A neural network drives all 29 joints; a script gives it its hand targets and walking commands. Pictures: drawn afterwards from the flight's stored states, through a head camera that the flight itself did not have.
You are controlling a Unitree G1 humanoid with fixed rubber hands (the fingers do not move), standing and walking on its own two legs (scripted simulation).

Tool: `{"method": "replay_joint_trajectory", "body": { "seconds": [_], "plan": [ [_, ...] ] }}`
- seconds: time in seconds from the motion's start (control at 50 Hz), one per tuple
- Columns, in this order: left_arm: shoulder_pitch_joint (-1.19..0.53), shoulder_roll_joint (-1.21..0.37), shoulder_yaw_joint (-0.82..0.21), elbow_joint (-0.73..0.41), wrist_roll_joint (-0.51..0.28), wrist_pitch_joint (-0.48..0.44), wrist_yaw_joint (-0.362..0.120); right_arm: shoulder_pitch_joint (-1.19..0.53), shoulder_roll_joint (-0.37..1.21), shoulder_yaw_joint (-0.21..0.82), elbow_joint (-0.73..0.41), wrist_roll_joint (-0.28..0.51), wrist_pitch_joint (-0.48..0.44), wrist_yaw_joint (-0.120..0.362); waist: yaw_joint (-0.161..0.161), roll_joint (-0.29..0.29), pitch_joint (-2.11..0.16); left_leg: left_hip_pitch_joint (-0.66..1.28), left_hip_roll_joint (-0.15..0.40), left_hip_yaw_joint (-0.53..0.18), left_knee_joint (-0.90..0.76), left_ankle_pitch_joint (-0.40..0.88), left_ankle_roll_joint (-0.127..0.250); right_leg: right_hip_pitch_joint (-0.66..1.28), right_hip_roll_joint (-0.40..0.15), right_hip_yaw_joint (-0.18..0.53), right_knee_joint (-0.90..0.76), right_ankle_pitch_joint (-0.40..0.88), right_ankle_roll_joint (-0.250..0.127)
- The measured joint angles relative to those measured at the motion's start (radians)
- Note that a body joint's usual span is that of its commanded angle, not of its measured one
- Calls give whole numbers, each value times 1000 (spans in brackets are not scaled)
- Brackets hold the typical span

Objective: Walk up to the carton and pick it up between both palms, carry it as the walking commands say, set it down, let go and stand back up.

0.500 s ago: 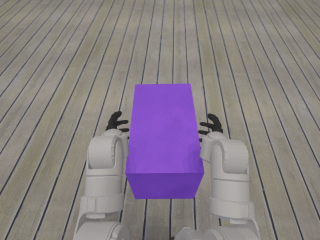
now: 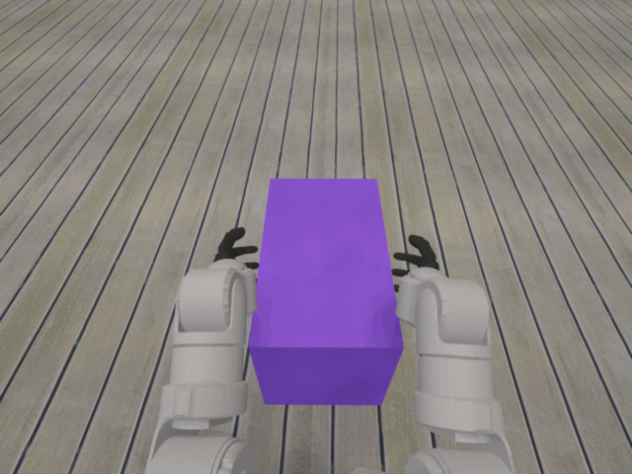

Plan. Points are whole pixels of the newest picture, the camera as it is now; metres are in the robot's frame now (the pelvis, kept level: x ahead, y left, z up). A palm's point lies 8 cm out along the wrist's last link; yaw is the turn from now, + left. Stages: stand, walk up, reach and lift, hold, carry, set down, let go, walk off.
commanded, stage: carry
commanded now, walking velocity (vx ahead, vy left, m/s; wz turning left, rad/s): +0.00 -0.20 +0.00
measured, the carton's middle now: (323, 286) +0.36 -0.02 +0.00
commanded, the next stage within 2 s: none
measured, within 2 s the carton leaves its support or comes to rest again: neither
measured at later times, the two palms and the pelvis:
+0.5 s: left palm (336, 360) +0.22 -0.02 +0.08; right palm (560, 366) +0.21 -0.26 +0.08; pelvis -0.09 -0.13 +0.00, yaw -3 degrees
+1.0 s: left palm (457, 446) +0.14 -0.13 +0.08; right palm out of the picture +0.14 -0.36 +0.09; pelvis -0.17 -0.25 +0.01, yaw -3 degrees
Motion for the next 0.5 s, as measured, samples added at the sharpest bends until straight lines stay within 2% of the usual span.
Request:
{"method": "replay_joint_trajectory", "body": {
  "seconds": [0.02,0.04,0.08,0.12,0.16,0.2,0.24,0.26,0.3,0.34,0.38,0.4,0.42,0.44,0.46,0.5],
  "plan": [
    [6,3,2,-4,6,-2,-7,-5,3,2,13,3,-8,-4,-2,-19,0,4,-3,2,-38,107,22,-10,-3,-4,12,0,-1],
    [22,9,2,-17,4,-3,-10,-7,5,11,23,11,-14,-14,3,-30,5,2,0,6,-37,139,33,-23,-4,0,44,-43,25],
    [53,21,1,-39,-13,3,-2,-17,8,29,54,-2,-18,-1,25,-25,14,3,29,18,-35,140,31,-68,2,34,195,-151,66],
    [61,24,-1,-45,-32,18,20,-15,7,37,67,-24,-11,23,44,-15,19,5,52,14,-54,151,13,-81,-11,71,283,-175,86],
    [54,22,5,-46,-43,28,32,-17,8,37,62,-42,1,38,64,-4,19,-8,77,4,-69,174,-9,-54,-37,100,242,-167,94],
    [40,17,19,-39,-48,28,35,-30,13,28,59,-60,10,44,78,15,16,-35,106,-16,-55,186,-31,15,-55,112,112,-175,99],
    [35,14,16,-54,-66,19,56,-38,15,19,44,-74,5,61,95,45,18,-69,148,-38,-11,179,-54,55,-49,82,6,-44,117],
    [33,12,4,-55,-69,12,66,-33,12,11,34,-79,-4,74,93,60,22,-88,154,-59,22,127,-56,50,-37,66,9,-22,110],
    [18,7,-17,-41,-64,4,78,-11,5,-1,12,-77,-15,90,83,50,24,-119,118,-79,94,-34,-50,32,-41,50,26,-33,89],
    [1,0,-27,-29,-52,6,80,4,-1,-10,-7,-65,-17,92,68,34,30,-128,80,-69,147,-92,-37,22,-46,39,29,-37,72],
    [-9,-4,-25,-25,-38,8,69,10,-4,-12,-20,-42,-14,72,51,22,34,-96,52,-39,118,-66,-26,11,-42,31,31,-29,59],
    [-12,-5,-21,-22,-31,8,62,9,-3,-13,-19,-33,-14,63,42,20,31,-62,44,-25,55,-8,-19,3,-35,26,36,-26,54],
    [-14,-4,-16,-19,-21,5,50,7,-2,-11,-13,-26,-19,54,35,5,33,-45,35,-22,4,116,0,-6,-34,28,49,-26,48],
    [-7,-2,-9,-23,-10,1,35,5,-1,-2,-5,-18,-25,41,34,-14,39,-39,35,-13,-6,169,10,-15,-36,34,73,-36,58],
    [9,4,-8,-29,-6,-3,19,4,0,12,5,-17,-26,33,35,-19,38,-39,45,-6,-4,174,12,-33,-30,45,130,-110,75],
    [41,16,-14,-38,-17,-4,9,2,1,33,16,-23,-14,23,34,-11,37,-37,72,-4,-8,163,0,-59,-15,76,247,-206,94]
  ]
}}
